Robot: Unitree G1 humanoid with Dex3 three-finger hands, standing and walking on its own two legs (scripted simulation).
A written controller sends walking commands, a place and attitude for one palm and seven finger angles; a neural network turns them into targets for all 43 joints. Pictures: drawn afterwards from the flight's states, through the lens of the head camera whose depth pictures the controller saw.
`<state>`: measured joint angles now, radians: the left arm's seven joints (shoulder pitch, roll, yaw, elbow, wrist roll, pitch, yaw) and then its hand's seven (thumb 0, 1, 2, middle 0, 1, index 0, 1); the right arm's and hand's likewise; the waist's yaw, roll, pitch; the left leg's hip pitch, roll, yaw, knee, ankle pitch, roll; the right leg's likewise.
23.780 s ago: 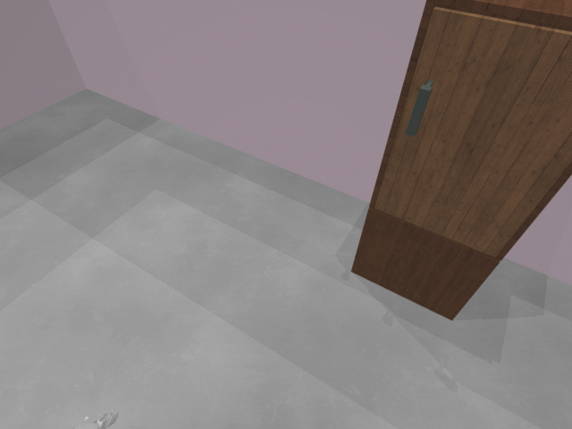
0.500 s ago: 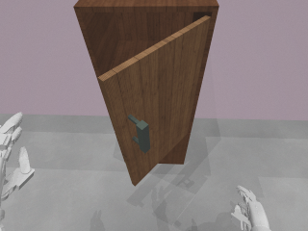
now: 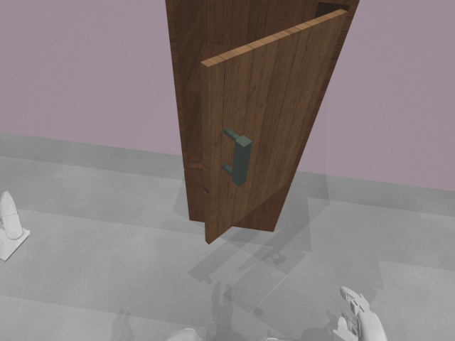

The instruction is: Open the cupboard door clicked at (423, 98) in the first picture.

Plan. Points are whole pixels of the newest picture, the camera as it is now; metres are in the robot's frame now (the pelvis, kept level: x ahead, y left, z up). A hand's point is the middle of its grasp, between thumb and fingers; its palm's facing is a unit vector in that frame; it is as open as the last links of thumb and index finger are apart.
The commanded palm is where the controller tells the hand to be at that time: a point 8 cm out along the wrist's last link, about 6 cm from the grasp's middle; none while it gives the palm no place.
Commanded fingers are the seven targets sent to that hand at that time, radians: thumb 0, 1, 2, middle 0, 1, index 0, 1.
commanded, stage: step back with the hand held close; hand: left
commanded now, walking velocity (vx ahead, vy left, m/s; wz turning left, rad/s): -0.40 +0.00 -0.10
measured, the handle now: (233, 156) +0.45 +0.03 +0.07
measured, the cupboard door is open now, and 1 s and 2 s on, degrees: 49 49 49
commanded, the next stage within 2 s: stop stepping back and stand still in 0.54 s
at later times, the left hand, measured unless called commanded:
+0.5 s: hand out of the picture +0.11 +0.27 +0.18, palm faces +0.43 -0.77 -0.47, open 7.5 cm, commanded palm +0.03 +0.31 +0.20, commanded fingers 0.00 0.90 0.90 -0.20 -0.30 -0.20 -0.30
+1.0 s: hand out of the picture +0.04 +0.19 +0.18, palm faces +0.29 -0.80 -0.52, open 7.5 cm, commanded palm -0.01 +0.23 +0.20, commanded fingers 0.00 0.90 0.90 -0.20 -0.30 -0.20 -0.30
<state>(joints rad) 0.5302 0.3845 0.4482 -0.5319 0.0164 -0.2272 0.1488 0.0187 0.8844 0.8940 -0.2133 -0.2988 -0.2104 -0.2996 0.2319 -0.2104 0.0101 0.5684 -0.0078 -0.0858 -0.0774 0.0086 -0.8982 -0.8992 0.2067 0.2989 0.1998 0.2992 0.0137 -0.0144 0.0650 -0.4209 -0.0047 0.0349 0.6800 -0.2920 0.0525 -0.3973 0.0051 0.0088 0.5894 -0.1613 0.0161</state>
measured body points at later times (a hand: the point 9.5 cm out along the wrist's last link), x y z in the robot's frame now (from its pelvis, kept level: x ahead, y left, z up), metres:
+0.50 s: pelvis -0.09 +0.01 +0.00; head -0.04 +0.04 +0.45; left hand +0.08 +0.31 +0.20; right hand +0.12 -0.23 -0.06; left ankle -0.08 +0.12 -0.73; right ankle +0.02 -0.13 -0.72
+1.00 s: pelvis -0.19 -0.05 +0.02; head -0.19 -0.05 +0.47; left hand +0.02 +0.23 +0.21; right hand -0.10 -0.32 -0.07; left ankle -0.17 +0.08 -0.68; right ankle -0.22 -0.12 -0.72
